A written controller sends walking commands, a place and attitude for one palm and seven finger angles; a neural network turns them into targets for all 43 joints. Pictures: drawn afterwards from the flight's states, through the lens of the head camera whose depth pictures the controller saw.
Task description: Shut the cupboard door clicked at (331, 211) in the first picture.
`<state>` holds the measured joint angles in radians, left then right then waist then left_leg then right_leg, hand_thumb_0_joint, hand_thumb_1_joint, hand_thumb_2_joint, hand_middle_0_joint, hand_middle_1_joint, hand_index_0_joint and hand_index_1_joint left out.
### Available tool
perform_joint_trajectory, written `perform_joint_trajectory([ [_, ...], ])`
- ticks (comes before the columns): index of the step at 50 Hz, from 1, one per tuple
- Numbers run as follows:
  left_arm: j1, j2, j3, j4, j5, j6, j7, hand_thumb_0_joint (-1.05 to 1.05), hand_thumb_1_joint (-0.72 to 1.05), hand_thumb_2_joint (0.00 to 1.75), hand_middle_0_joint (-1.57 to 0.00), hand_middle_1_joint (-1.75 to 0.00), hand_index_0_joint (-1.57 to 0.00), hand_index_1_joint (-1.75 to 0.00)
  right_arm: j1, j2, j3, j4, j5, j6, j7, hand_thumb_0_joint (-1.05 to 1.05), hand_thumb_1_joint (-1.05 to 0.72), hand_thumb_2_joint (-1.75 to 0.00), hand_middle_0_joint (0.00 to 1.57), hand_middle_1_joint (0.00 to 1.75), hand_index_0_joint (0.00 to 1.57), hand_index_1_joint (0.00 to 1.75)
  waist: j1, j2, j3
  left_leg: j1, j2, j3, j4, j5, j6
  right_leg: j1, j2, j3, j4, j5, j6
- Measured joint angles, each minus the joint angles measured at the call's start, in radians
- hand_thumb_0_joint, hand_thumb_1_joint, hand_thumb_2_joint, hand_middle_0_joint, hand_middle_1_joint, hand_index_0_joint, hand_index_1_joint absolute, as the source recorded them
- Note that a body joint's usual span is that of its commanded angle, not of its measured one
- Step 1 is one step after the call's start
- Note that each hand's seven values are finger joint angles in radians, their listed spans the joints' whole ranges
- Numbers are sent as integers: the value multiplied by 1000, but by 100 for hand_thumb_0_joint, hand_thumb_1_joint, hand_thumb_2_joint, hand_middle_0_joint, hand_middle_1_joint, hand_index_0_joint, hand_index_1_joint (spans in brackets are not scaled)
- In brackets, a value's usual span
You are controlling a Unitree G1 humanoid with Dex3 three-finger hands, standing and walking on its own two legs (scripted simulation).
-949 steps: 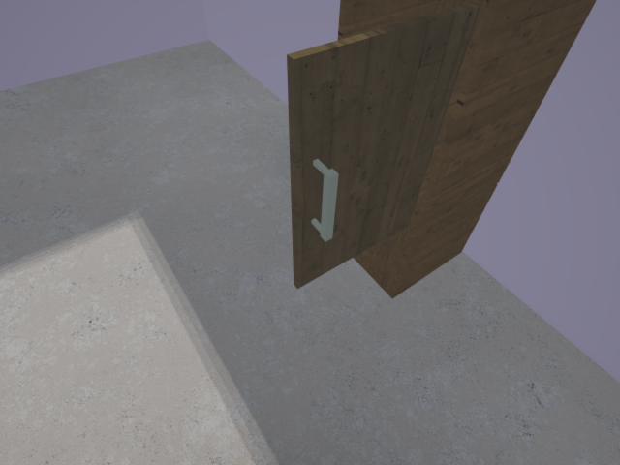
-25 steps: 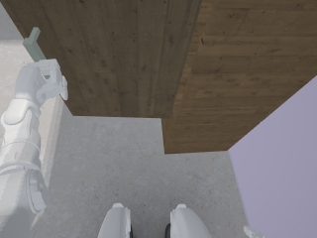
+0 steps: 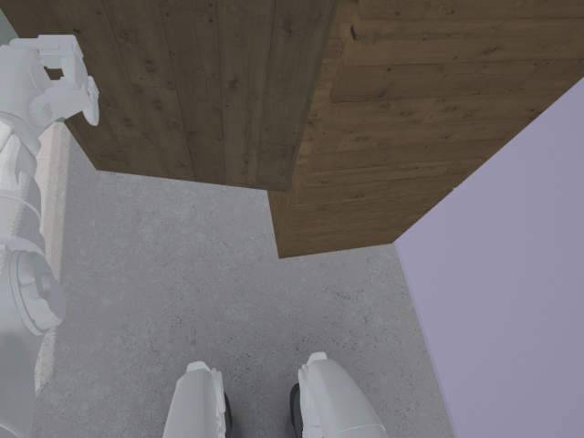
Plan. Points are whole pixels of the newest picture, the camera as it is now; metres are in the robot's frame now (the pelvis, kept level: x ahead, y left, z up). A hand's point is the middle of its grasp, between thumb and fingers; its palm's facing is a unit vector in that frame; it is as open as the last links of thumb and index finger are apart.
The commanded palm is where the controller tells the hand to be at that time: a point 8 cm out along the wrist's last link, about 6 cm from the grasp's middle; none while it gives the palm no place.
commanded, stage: push the door shut along its arc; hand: left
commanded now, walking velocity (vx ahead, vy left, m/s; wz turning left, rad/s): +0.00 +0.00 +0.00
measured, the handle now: (30, 55) +0.60 +0.27 +0.08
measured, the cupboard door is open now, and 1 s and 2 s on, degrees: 76 63 63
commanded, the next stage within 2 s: pull the fist back off the door in 0.62 s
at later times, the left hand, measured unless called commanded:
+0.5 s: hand (113, 56) +0.59 +0.17 +0.09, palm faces -0.27 -0.96 -0.03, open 3.0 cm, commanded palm +0.61 +0.19 +0.08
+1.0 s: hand (137, 55) +0.61 +0.15 +0.07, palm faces +0.07 -1.00 -0.03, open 3.1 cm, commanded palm +0.58 +0.18 +0.08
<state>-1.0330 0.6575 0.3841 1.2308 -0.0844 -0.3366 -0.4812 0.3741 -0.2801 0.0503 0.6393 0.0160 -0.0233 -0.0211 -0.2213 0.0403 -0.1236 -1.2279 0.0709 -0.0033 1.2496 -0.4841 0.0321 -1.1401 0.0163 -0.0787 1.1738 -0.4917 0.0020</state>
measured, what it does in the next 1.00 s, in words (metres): stands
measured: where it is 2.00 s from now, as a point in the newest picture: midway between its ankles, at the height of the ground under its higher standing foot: outside the picture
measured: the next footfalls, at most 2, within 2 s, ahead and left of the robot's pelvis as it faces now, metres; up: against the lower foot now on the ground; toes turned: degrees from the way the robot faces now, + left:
none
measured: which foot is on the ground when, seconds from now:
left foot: down 0.00-1.00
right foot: down 0.00-1.00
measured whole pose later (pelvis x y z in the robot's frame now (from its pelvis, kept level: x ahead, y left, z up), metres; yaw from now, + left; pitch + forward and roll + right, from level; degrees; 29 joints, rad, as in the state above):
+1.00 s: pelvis +0.02 -0.01 +0.00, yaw -1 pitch +31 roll -6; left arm -1.20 0.58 0.41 1.21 0.05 -0.24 -0.07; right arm 0.45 -0.22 0.06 0.64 -0.06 0.00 0.07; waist -0.27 0.07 -0.11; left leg -1.32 0.08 -0.02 1.26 -0.50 0.02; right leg -1.22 0.03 -0.09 1.18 -0.51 -0.01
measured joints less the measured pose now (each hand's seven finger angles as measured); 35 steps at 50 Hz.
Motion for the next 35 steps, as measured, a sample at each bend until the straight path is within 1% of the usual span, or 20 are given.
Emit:
perform_joint_trajectory([
  [4, -36, 10, 0, 14, 10, 12, -11, 2, 90, 90, -130, -150, -130, -150, 4, 4, 6, -1, -3, 5, 2, 1, -91, -90, 20, 30, 20, 30, -8, 4, 3, -15, 2, 3, 8, -5, 2, -16, 2, 3, 7, -2, 2],
  [12, -129, 57, -3, 54, 42, 44, -20, 2, 90, 90, -130, -150, -130, -150, 6, 10, 18, -7, -8, 1, -3, 1, -91, -90, 20, 30, 20, 30, -38, 12, 7, -64, 8, -1, 38, -17, 3, -63, 8, 1, 30, -11, 2],
  [15, -160, 72, -5, 67, 49, 54, -31, 1, 90, 91, -130, -150, -130, -150, 11, 10, 21, -6, -10, 1, -5, 1, -91, -90, 20, 30, 20, 30, -43, 15, 9, -80, 9, -2, 46, -21, 2, -79, 8, 1, 39, -15, 2],
  [26, -285, 130, -48, 96, 76, 112, -44, -1, 91, 93, -130, -150, -130, -150, 12, 11, 29, 8, -19, -8, -14, 1, -91, -90, 20, 30, 20, 30, -69, 16, 17, -145, 13, -21, 83, -32, -3, -136, 14, -16, 67, -26, -5],
  [35, -350, 144, -85, 92, 94, 157, -45, 0, 95, 95, -130, -150, -130, -150, 7, 15, 31, 23, -27, -20, -15, 1, -91, -90, 20, 30, 20, 30, -86, 14, 19, -176, 16, -33, 102, -39, -7, -161, 18, -26, 80, -32, -9],
])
